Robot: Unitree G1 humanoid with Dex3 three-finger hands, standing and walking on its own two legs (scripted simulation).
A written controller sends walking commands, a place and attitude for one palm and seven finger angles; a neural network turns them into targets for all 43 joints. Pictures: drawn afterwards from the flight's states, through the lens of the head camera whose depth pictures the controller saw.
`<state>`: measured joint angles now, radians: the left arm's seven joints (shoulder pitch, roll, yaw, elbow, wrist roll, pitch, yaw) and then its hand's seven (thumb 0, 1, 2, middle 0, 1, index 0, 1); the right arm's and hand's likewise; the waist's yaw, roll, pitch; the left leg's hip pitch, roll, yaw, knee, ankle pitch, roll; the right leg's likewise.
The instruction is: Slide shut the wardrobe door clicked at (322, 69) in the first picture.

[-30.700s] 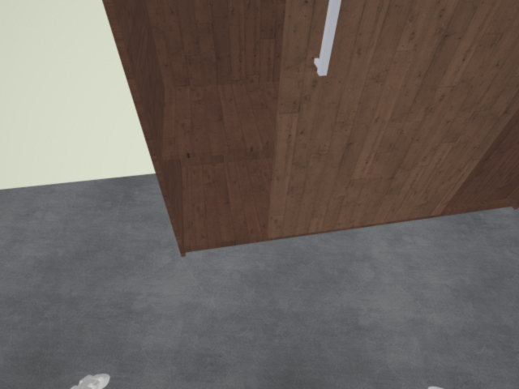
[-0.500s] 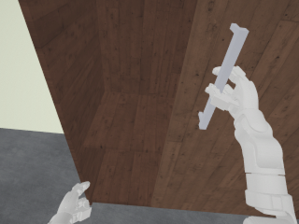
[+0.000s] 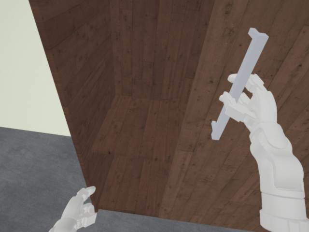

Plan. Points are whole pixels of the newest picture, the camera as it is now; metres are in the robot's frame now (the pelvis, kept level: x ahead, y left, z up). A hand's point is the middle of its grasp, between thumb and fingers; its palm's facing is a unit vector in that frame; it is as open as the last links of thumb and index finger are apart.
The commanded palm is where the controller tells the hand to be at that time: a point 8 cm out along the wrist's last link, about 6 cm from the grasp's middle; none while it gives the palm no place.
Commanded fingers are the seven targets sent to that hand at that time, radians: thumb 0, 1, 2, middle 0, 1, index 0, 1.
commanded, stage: tug the door sideways, standing still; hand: right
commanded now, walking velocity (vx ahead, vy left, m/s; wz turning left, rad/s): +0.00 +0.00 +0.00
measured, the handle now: (231, 92) +0.40 -0.15 +0.23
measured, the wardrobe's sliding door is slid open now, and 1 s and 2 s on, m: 0.37 0.37 0.30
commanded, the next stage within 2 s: step sideways, sliding the door along in 0.68 s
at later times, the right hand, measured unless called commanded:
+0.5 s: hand (223, 104) +0.35 -0.12 +0.23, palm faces +0.13 +0.99 -0.06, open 5.7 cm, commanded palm +0.32 -0.12 +0.23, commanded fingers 0.00 -0.90 -0.90 0.45 1.40 0.45 1.40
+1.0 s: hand (224, 105) +0.35 -0.12 +0.22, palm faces +0.09 +0.98 -0.15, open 6.0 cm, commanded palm +0.33 -0.15 +0.24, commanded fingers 0.00 -0.90 -0.90 0.45 1.40 0.45 1.40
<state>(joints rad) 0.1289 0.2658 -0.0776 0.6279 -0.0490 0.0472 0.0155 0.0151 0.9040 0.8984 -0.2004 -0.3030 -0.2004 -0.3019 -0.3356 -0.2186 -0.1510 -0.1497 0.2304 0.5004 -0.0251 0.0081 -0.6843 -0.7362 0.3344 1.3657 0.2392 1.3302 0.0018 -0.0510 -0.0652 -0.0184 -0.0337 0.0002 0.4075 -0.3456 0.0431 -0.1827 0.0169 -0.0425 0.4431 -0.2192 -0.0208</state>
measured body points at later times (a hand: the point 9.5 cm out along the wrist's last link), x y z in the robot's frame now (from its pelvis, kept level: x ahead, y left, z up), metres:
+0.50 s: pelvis -0.02 +0.00 +0.00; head -0.04 +0.03 +0.45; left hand +0.20 +0.20 -0.09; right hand +0.33 -0.17 +0.23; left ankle -0.08 +0.09 -0.74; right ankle +0.01 -0.11 -0.74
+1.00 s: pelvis -0.04 +0.00 -0.01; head -0.02 +0.02 +0.44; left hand +0.12 +0.21 -0.12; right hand +0.34 -0.18 +0.23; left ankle -0.07 +0.09 -0.74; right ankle +0.01 -0.11 -0.74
